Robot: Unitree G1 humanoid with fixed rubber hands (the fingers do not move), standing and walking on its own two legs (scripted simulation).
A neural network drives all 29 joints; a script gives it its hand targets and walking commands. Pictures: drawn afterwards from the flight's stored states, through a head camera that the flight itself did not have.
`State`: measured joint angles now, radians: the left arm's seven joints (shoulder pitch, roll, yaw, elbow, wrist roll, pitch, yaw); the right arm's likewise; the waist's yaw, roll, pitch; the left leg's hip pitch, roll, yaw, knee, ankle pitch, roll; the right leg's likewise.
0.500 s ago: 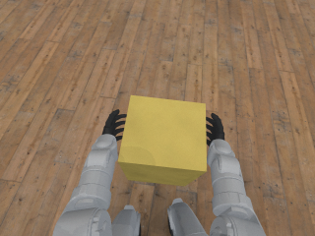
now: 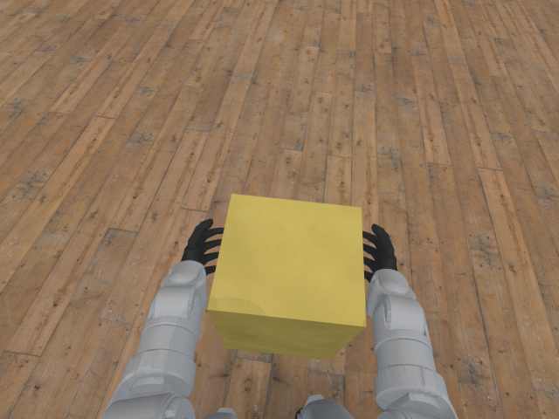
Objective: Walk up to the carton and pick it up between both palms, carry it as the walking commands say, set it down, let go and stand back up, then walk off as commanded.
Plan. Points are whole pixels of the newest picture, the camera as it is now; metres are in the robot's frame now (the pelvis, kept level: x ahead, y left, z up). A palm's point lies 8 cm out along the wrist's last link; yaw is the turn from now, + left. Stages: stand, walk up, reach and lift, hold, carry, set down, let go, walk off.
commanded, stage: reach and lift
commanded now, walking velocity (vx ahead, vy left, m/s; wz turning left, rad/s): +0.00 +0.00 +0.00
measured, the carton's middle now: (285, 286) +0.33 -0.04 -0.08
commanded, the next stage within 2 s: none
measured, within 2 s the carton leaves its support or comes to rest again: neither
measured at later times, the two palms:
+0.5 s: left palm (187, 256) +0.33 +0.11 +0.05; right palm (399, 264) +0.30 -0.18 +0.05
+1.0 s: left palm (172, 256) +0.32 +0.12 +0.07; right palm (398, 254) +0.30 -0.17 +0.08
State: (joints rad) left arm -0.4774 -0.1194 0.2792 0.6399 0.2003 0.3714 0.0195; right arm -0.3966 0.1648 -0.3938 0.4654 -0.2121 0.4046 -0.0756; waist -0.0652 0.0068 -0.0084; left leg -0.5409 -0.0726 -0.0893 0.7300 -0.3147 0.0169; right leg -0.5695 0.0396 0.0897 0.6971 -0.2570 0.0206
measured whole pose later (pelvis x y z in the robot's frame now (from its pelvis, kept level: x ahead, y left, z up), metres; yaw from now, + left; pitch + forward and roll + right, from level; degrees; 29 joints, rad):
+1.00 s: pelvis +0.01 +0.00 +0.03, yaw +0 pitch -8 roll +0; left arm -0.38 -0.15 0.25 0.41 0.24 0.71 0.00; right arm -0.36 0.16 -0.32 0.32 -0.24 0.73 -0.06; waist -0.04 0.00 0.02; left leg -0.10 -0.05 -0.09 0.48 -0.24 0.02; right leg -0.13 0.04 0.10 0.45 -0.19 0.01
